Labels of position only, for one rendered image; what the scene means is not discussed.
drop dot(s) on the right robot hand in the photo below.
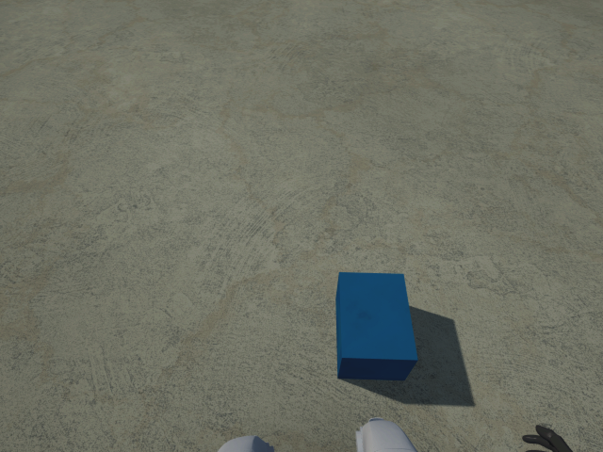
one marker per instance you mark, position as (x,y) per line
(548,439)

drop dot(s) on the robot right thigh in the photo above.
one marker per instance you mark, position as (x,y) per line
(382,436)

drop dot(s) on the carton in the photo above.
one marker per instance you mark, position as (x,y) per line
(374,331)

